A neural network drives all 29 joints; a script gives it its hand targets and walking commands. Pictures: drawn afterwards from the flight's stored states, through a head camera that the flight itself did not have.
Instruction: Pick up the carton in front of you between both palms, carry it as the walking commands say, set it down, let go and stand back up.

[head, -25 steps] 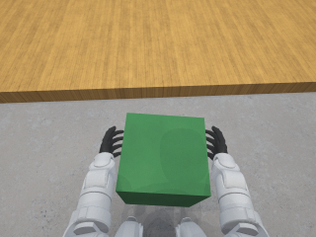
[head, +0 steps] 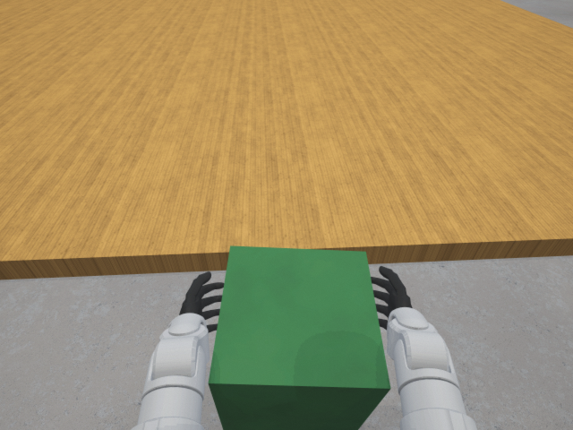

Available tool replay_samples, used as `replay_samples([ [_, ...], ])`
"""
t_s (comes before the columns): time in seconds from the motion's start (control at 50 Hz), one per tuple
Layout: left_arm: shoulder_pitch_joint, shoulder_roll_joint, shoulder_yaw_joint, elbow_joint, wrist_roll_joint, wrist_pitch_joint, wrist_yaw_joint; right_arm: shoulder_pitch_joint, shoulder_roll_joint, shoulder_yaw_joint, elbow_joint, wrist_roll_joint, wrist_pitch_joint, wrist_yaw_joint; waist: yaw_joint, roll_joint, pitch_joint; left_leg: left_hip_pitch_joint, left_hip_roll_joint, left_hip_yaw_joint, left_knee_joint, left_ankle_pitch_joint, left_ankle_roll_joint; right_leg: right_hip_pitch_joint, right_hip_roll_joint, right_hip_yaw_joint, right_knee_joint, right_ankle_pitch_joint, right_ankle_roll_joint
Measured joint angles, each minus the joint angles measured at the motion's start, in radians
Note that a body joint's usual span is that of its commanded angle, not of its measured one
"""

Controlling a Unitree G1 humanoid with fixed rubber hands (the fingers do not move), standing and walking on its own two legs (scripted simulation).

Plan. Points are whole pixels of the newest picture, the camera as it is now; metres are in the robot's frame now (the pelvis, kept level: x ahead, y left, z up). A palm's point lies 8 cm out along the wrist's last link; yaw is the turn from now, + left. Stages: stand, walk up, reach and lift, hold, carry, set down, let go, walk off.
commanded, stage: reach and lift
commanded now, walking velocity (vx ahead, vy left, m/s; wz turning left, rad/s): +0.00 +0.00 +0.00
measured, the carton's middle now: (293, 346) +0.29 +0.00 -0.05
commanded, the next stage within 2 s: hold in 0.98 s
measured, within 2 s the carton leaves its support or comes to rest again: neither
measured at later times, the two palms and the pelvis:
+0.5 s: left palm (190, 318) +0.29 +0.15 +0.03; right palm (398, 312) +0.30 -0.15 +0.04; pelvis -0.01 +0.00 +0.01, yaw +0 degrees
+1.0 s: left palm (190, 314) +0.29 +0.15 +0.04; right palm (400, 308) +0.30 -0.15 +0.05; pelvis +0.01 +0.00 +0.01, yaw +0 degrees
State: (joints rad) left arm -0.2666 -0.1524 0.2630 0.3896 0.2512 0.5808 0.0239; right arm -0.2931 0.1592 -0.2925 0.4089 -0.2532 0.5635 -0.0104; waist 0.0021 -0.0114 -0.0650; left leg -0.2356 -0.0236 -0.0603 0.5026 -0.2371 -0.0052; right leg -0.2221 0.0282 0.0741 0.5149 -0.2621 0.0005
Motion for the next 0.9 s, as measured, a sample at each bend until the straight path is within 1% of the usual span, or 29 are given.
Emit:
replay_samples([
  [0.08, -0.036, -0.009, 0.033, 0.023, 0.040, 0.030, -0.018, -0.035, 0.010, -0.034, 0.026, -0.038, 0.025, 0.012, 0.001, 0.002, 0.031, 0.038, 0.000, 0.000, -0.017, 0.012, 0.000, 0.037, 0.000, 0.000, -0.017, 0.012, 0.000],
  [0.14, -0.053, -0.014, 0.049, 0.025, 0.053, 0.035, -0.025, -0.052, 0.015, -0.050, 0.027, -0.053, 0.030, 0.019, 0.000, 0.003, 0.056, 0.042, 0.000, -0.001, -0.017, 0.017, 0.001, 0.042, -0.001, -0.001, -0.016, 0.016, 0.000],
  [0.36, -0.074, -0.020, 0.057, -0.007, 0.054, 0.032, -0.031, -0.071, 0.022, -0.061, -0.007, -0.058, 0.025, 0.028, -0.001, 0.001, 0.095, 0.055, -0.002, -0.002, -0.039, 0.034, 0.002, 0.055, -0.004, 0.000, -0.038, 0.033, 0.003],
  [0.74, -0.001, -0.001, -0.027, -0.085, 0.033, 0.085, -0.021, 0.002, 0.000, 0.028, -0.085, -0.037, 0.080, 0.023, 0.000, 0.003, 0.085, 0.139, 0.001, -0.002, -0.121, 0.046, 0.003, 0.141, -0.007, 0.002, -0.125, 0.047, 0.002],
  [0.9, 0.015, 0.003, -0.043, -0.108, 0.025, 0.107, -0.020, 0.019, -0.004, 0.047, -0.110, -0.028, 0.103, 0.020, 0.000, 0.004, 0.083, 0.157, 0.002, -0.005, -0.134, 0.048, 0.002, 0.159, -0.007, 0.000, -0.137, 0.049, 0.001],
])
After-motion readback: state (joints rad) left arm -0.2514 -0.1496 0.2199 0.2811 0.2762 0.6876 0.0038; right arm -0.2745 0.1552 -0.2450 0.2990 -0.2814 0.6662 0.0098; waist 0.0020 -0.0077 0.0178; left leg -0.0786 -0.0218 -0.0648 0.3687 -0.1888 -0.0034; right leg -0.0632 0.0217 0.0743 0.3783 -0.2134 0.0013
